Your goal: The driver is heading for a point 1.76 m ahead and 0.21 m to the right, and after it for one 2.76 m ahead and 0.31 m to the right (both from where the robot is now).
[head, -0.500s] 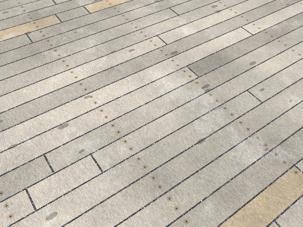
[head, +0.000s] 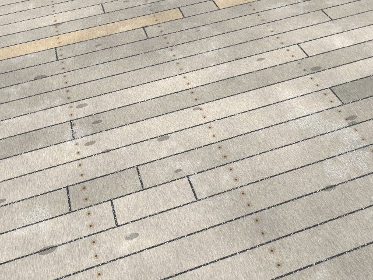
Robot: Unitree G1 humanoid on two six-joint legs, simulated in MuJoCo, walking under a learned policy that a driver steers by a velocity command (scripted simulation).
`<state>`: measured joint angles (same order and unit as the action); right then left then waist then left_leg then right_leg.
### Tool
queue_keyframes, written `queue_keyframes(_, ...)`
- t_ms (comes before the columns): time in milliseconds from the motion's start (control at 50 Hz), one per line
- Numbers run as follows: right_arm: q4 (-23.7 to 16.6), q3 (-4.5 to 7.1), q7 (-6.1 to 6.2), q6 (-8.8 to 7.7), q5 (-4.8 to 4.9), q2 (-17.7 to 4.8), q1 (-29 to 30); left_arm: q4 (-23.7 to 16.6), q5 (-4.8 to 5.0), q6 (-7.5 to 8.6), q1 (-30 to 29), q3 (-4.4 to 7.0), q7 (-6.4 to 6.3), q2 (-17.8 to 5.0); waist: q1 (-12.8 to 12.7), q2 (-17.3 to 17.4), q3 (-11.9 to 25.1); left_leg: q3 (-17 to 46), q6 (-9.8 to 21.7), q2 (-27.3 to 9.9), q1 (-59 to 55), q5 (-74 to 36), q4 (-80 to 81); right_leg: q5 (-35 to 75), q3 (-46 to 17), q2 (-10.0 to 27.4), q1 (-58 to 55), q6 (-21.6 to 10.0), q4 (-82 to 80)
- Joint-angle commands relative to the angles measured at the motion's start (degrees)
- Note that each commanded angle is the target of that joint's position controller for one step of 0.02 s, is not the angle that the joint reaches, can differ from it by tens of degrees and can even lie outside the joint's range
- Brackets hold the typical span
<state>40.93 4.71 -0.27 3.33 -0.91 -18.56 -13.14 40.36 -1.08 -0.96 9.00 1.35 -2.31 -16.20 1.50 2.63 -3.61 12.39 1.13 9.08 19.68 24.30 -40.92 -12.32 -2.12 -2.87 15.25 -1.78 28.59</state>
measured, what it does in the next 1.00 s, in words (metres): steps on the spot: left foot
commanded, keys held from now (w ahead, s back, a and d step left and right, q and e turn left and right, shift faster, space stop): no key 0.78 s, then w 0.22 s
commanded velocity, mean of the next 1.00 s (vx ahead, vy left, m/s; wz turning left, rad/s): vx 0.04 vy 0.00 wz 0.12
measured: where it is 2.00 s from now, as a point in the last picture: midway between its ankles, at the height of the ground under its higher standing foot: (211, 249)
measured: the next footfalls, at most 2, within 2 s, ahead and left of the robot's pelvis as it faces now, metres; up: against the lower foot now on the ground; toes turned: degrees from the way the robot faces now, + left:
left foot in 0.32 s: +0.00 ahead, +0.11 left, +0.00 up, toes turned +0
right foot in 1.08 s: +0.13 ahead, -0.10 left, +0.00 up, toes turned +1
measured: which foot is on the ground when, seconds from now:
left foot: up 0.00-0.30, down 0.32-1.00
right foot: down 0.00-0.86, up 0.88-1.00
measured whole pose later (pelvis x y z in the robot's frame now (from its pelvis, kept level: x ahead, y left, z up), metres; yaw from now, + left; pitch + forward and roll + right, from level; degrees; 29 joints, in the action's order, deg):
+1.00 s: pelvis +0.03 +0.01 +0.01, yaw +4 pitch +0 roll +1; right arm 61.2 1.5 1.2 -0.6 -1.3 -14.4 -21.1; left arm 59.2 -1.7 0.6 15.1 1.2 0.6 -13.6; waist 1.0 0.6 0.4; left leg 3.2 2.4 3.3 3.0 16.6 -20.1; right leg -24.0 2.4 0.4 17.8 -3.8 40.1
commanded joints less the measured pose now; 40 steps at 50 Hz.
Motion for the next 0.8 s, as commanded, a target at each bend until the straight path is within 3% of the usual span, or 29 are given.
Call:
queue_keyframes(20, -2.5, 2.18, 0.31, -0.48, -0.81, -7.5, -2.5, -3.9, 0.22, 0.57, 0.1, 1.94, 0.47, -8.1, 0.5, -7.6, 3.2, -3.0, -1.4, -2.4, 7.3, 5.7, -20.5, 11.4, -20.3, 20.9, -3.6, -11.4, -13.6)
queue_keyframes(40, -1.5, 1.96, -0.13, -0.2, -0.37, -6.6, -3.4, -4.3, 0.03, 0.61, -2.0, 1.57, 0.68, -6.7, 1.2, -7.9, 2.7, -3.7, -2.0, -2.5, 6.5, 3.0, -22.8, 13.7, -14.7, 17.1, -3.2, -9.8, -12.9)
queue_keyframes(80, -0.8, 1.47, -0.97, 0.18, 0.0, -5.5, -3.8, -3.9, -0.07, 0.93, -1.7, 1.5, 0.36, -6.5, 0.6, -11.0, 4.0, -5.1, -3.2, -2.3, 7.0, 0.6, -23.8, 20.0, -9.4, 13.7, -6.1, -8.9, -11.4)
queue_keyframes(160, -1.0, 0.24, -0.89, 0.74, 0.39, -3.4, 0.3, -1.7, 0.1, 1.36, 2.6, 1.61, 0.52, -6.4, -2.1, -11.0, 5.2, -5.8, -4.1, -3.2, 6.1, 1.6, -13.7, 21.2, -8.5, 14.4, -11.4, -9.8, -9.9)
queue_keyframes(240, -0.1, -1.1, -0.29, 0.99, 0.76, -1.9, 1.7, 0.1, -0.39, 0.88, 3.4, 1.97, 1.35, -7.7, -3.2, -13.5, 5.3, -10.6, -2.7, -4.6, -3.0, 4.0, 2.3, 17.2, -8.6, 14.2, -9.0, -9.8, -9.1)
queue_keyframes(280, 1.4, -1.5, 0.19, 0.56, 0.9, -1.5, -0.2, 1.1, -0.19, 0.31, 3.6, 2.13, 1.65, -8.1, -1.8, -13.1, 5.2, -12.4, -1.5, -4.8, -8.0, -2.2, 12.6, 20.5, -8.5, 13.8, -7.6, -9.2, -6.9)
queue_keyframes(300, 2.5, -1.85, 0.47, 0.05, 0.65, -0.9, -1.9, 1.6, 0.19, 0.11, 3.4, 2.01, 1.7, -7.9, -0.3, -11.5, 5.1, -12.7, -0.7, -5.2, -13.0, -10.5, 22.1, 21.4, -7.6, 13.1, -5.4, -7.4, -5.2)
queue_keyframes(320, 2.7, -1.92, 0.82, -0.69, 0.0, -2.2, -1.6, 2.0, 0.14, 0.33, 4.7, 1.8, 1.71, -7.0, -0.6, -9.2, 5.8, -8.4, 0.3, -8.0, -18.4, -16.6, 26.1, 18.4, -7.5, 12.6, -1.7, -4.5, -4.3)
queue_keyframes(340, 2.3, -1.79, 1.26, -1.61, -1.11, -5.4, -1.8, 1.2, 0.22, 0.76, 5.6, 1.16, 2.1, -4.6, -1.7, -1.1, 8.2, 2.5, 2.0, -17.8, -23.2, -17.9, 28.0, 10.0, -4.2, 9.6, 2.8, -1.5, 0.9)
queue_keyframes(360, 2.5, -1.91, 1.2, -2.04, -0.38, -6.4, 2.9, 1.0, 0.96, 0.42, 4.7, 0.23, 1.81, -1.9, -3.9, 7.2, 4.2, 5.9, 6.3, -23.0, -10.7, -25.7, 25.5, -4.3, 0.1, 4.4, -0.8, 0.2, -3.8)
queue_keyframes(380, 2.1, -2.86, 0.91, -2.55, -0.22, -3.0, 5.6, 2.5, 0.35, -0.01, 4.4, 0.4, 1.49, -3.5, -4.0, 5.1, 3.1, 4.1, 6.6, -21.4, -8.4, -22.6, 25.0, -3.7, 0.0, 5.2, -5.4, 0.6, -4.8)
queue_keyframes(400, 2.4, -3.27, 0.88, -2.93, -0.27, -2.1, 6.2, 3.6, 0.07, 0.01, 4.0, 0.56, 1.58, -4.0, -3.6, 4.7, 2.4, 2.3, 4.9, -18.7, -7.8, -18.9, 24.7, 0.4, -0.5, 5.0, -6.6, 0.6, -6.5)
queue_keyframes(440, 4.2, -3.43, 1.51, -3.27, -0.04, -2.7, 3.6, 5.1, 0.13, 0.4, 3.8, 1.15, 1.88, -5.6, -2.4, 4.3, 1.5, 0.0, 2.7, -15.1, -8.0, -17.2, 25.0, 6.5, -1.5, 5.8, -7.7, 0.6, -7.0)
queue_keyframes(460, 5.3, -3.43, 1.7, -3.46, 0.22, -3.0, 2.4, 5.9, 0.17, 0.69, 4.5, 0.94, 1.98, -5.2, -2.5, 3.9, 2.3, -0.8, 2.4, -14.6, -9.4, -18.8, 24.7, 8.2, -1.8, 6.5, -8.1, 0.6, -7.7)
queue_keyframes(520, 7.4, -3.72, 1.77, -3.64, 0.43, -2.2, 1.3, 8.9, 0.41, 0.95, 5.4, 0.58, 1.73, -4.2, -2.3, 0.4, 2.0, -1.4, 2.6, -14.4, -10.6, -19.0, 24.3, 8.2, -1.9, 6.7, -7.8, 1.0, -8.8)
queue_keyframes(600, 10.0, -3.96, 1.86, -3.76, 0.38, -1.9, 1.1, 12.1, 0.38, 0.76, 5.6, 0.42, 1.5, -3.6, -2.3, -1.3, 0.9, -1.7, 2.9, -14.0, -9.4, -17.3, 25.0, 8.1, -2.2, 7.1, -8.3, 1.1, -9.3)
queue_keyframes(780, 15.3, -4.44, 2.22, -4.13, 0.49, -1.2, -0.3, 18.1, 0.45, 0.7, 6.1, 0.05, 0.96, -2.9, -2.4, -2.4, 1.4, -2.6, 3.0, -13.5, -9.5, -19.4, 25.1, 8.9, -2.4, 7.8, -9.6, 0.8, -9.3)
queue_keyframes(800, 16.0, -4.42, 2.24, -4.05, 0.44, -1.3, -1.2, 18.8, 0.37, 0.64, 6.5, -0.05, 0.96, -2.6, -2.2, -1.9, 2.6, -2.4, 3.4, -13.1, -9.9, -13.1, 26.0, 4.8, -1.7, 7.0, -9.8, 0.6, -8.7)
Velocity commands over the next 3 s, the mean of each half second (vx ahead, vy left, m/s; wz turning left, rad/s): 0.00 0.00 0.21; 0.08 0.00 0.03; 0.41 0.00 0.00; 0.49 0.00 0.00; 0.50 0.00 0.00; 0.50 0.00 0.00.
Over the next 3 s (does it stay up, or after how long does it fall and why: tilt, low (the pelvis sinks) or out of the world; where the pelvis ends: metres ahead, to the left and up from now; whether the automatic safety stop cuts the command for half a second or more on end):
stays up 1.07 0.05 0.01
